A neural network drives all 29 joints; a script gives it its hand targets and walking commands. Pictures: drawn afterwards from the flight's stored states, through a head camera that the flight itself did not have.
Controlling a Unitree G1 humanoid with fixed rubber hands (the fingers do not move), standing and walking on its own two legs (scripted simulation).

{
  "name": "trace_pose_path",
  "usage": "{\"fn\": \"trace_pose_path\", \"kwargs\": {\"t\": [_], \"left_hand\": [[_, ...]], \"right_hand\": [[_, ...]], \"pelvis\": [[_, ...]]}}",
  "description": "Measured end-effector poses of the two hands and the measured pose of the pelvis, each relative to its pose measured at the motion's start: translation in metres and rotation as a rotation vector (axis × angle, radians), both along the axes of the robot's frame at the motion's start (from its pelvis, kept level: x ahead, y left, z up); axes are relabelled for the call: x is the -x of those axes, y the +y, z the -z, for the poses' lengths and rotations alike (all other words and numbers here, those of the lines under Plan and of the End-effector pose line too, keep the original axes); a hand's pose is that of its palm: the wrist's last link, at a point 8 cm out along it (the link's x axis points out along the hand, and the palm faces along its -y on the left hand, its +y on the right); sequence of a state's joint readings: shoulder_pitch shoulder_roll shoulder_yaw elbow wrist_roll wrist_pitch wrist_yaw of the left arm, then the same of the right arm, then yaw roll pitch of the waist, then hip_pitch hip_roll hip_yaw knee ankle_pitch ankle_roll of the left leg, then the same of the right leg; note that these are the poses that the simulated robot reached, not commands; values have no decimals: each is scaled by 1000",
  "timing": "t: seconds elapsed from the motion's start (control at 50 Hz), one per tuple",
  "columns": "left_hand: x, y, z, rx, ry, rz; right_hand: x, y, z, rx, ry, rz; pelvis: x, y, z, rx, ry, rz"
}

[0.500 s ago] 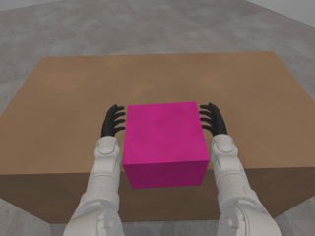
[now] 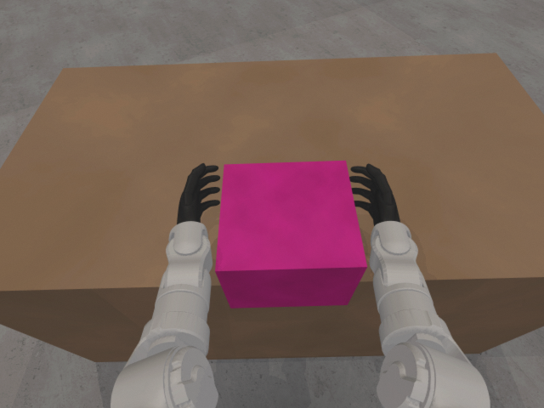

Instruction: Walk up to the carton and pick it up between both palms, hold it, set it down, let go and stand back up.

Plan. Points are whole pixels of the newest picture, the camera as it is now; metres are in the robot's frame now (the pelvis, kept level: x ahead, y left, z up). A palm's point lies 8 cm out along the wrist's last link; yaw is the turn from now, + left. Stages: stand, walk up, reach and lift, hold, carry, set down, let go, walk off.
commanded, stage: set down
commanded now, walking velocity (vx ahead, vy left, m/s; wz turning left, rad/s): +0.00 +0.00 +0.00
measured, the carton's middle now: (286, 236) +0.41 +0.01 -0.02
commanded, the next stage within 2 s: none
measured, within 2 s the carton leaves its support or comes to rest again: neither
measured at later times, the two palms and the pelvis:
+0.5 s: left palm (191, 218) +0.40 +0.15 +0.04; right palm (382, 214) +0.42 -0.14 +0.03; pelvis -0.02 -0.01 +0.00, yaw +0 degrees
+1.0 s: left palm (194, 217) +0.41 +0.15 +0.03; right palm (380, 213) +0.43 -0.14 +0.03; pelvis -0.01 +0.00 +0.00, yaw +0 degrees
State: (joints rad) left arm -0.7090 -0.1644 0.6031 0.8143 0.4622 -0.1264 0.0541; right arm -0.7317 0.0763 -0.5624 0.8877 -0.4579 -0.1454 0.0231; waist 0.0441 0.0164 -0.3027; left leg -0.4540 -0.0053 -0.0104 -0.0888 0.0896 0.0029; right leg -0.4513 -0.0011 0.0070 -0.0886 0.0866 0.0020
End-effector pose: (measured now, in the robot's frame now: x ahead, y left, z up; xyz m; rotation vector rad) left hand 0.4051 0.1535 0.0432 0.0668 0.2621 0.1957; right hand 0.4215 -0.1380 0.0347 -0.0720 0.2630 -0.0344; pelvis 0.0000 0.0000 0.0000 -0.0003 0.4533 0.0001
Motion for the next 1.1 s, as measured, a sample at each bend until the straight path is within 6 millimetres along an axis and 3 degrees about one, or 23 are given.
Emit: {"fn": "trace_pose_path", "kwargs": {"t": [0.56,1.1], "left_hand": [[1,1,2,22,-28,-15],[-5,0,11,39,-63,-14]], "right_hand": [[-4,0,1,-12,-18,-11],[-12,0,10,-32,-36,-11]], "pelvis": [[18,-8,4,0,48,3],[9,-3,4,0,70,-2]]}}
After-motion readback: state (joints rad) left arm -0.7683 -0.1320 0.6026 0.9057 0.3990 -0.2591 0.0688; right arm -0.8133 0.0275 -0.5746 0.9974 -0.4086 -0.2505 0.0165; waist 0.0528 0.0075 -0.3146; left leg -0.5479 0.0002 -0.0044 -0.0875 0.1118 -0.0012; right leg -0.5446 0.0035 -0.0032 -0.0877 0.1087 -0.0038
